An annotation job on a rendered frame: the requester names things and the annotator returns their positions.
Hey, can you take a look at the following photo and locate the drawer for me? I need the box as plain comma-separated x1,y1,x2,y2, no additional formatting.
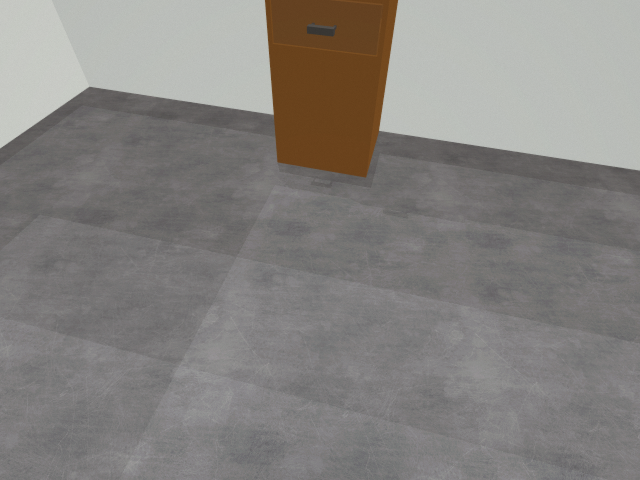
271,0,384,55

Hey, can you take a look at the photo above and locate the cabinet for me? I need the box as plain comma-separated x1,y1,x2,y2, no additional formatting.
265,0,398,178

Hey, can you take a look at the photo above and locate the handle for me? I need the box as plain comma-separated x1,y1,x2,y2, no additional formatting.
307,23,337,37

